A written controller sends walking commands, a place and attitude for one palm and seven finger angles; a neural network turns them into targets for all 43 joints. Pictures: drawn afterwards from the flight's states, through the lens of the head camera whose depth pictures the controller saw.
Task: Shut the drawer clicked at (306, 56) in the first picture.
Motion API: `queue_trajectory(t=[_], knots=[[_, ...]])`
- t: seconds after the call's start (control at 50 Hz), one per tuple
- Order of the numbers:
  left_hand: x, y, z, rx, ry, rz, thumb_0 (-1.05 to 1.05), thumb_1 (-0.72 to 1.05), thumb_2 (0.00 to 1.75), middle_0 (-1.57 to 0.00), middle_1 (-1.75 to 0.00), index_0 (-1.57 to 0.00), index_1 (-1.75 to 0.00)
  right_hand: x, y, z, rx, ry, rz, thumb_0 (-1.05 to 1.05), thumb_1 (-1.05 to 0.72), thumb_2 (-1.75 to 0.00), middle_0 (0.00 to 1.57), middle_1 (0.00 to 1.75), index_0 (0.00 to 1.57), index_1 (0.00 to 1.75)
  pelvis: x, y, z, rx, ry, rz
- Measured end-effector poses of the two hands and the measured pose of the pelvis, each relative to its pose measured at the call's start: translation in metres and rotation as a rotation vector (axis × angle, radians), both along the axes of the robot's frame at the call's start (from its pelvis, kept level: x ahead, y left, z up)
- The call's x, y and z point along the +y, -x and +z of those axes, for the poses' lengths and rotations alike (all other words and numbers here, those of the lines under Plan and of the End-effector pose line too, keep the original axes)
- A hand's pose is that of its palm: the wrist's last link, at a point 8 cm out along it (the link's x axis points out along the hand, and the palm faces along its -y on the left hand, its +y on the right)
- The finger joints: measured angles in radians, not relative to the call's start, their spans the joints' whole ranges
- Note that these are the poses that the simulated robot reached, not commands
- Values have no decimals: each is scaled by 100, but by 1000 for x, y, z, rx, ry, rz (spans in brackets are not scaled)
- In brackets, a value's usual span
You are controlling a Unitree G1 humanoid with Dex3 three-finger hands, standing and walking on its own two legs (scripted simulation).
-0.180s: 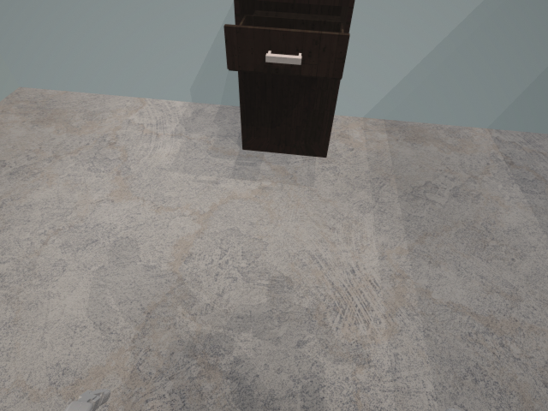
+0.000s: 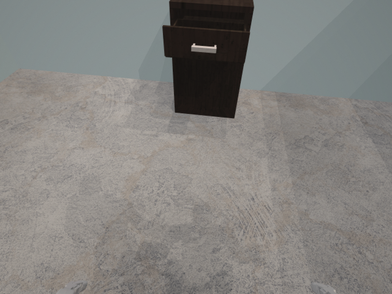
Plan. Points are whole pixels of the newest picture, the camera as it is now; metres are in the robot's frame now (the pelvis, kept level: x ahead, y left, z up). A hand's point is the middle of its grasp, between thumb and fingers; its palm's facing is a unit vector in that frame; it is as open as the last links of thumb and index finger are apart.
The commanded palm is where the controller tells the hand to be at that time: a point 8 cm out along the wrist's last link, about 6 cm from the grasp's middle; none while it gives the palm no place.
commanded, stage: stand and wait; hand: left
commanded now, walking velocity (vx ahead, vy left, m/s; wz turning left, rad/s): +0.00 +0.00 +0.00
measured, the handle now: (204, 47) +1.29 +0.04 -0.05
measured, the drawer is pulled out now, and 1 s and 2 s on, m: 0.30 0.30 0.30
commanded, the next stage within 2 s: look at it before walking up in 0.84 s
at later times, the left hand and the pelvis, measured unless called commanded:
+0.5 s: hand out of the picture +0.05 +0.23 -0.15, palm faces -0.01 -0.94 -0.34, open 7.4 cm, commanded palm none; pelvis -0.02 -0.02 +0.01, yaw +0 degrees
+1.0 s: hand out of the picture +0.04 +0.22 -0.15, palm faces -0.02 -0.94 -0.33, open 7.4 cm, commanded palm none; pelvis -0.03 -0.02 +0.01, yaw +0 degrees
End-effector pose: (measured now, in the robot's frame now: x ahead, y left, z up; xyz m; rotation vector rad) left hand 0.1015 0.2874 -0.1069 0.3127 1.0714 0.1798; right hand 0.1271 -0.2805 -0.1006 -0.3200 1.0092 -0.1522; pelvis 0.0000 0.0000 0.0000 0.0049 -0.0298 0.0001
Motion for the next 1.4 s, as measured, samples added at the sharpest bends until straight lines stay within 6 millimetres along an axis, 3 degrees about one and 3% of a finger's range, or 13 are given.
queue_trajectory(t=[0.12,0.36,0.68,0.98,1.4], knots=[[-6,18,-4,40,10,13,1,90,90,-20,-30,-20,-30,-7,12,-1,31,4,-9,0,-90,-89,21,30,21,30,-5,5,2,-3,-1,0],[-9,56,-8,127,3,40,1,90,90,-20,-30,-20,-30,-28,60,-7,143,25,-57,0,-90,-90,21,30,21,30,-14,16,5,-12,1,1],[-14,63,-3,117,-4,33,1,90,90,-20,-30,-20,-30,-33,93,-13,192,6,-78,0,-90,-90,21,30,21,30,-20,30,7,-16,0,-1],[-20,66,-6,136,5,32,1,90,90,-20,-30,-20,-30,-34,97,-13,210,2,-83,0,-90,-90,21,30,21,30,-23,30,7,-6,0,-2],[-18,54,-4,128,1,36,1,90,90,-20,-30,-20,-30,-35,70,-9,173,9,-68,0,-90,-90,21,30,21,30,-23,19,9,-4,1,-3]])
